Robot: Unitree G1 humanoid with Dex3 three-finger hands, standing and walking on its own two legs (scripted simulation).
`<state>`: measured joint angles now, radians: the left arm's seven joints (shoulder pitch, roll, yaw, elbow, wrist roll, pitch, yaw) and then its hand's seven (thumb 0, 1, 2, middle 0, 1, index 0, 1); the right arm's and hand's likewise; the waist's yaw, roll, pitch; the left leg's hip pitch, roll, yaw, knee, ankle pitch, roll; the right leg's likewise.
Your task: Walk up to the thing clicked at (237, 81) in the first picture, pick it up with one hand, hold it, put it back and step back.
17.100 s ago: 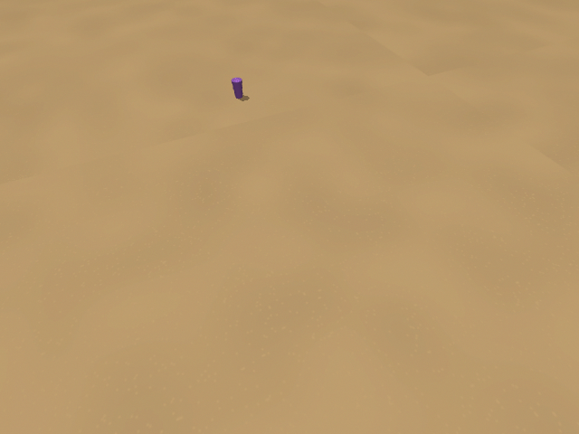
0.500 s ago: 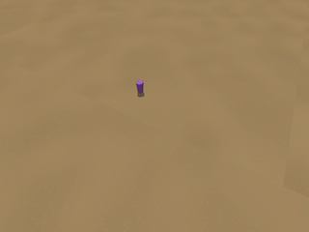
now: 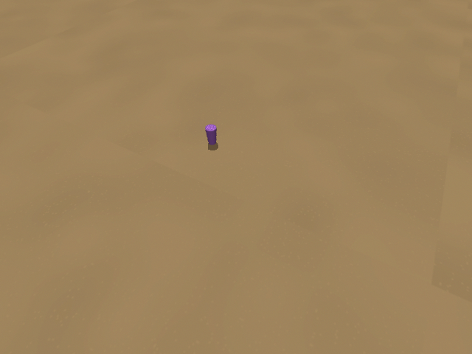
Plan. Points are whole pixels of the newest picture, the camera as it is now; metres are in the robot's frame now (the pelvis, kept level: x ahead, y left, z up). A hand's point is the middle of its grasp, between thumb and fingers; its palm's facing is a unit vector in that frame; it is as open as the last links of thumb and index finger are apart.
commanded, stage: stand
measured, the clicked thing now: (211, 135) +1.49 +0.21 -0.72
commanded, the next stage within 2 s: none
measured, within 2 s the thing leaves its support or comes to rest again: neither
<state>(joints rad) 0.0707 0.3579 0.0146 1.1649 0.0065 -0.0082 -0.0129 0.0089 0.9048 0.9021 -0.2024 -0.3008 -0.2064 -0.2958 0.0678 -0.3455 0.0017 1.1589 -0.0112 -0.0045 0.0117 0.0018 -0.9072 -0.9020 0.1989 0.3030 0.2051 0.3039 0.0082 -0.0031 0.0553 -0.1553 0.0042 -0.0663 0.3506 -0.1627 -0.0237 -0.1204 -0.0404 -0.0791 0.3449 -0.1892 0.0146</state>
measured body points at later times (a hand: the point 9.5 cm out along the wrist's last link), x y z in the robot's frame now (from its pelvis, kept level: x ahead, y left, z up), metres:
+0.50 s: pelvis +0.01 -0.01 +0.00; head +0.02 -0.01 +0.45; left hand +0.10 +0.29 -0.13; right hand +0.10 -0.31 -0.13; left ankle +0.02 +0.13 -0.75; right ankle +0.00 -0.13 -0.75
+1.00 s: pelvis +0.01 -0.01 +0.00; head +0.01 -0.02 +0.45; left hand +0.09 +0.29 -0.13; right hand +0.08 -0.31 -0.13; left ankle +0.02 +0.13 -0.75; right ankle +0.00 -0.13 -0.75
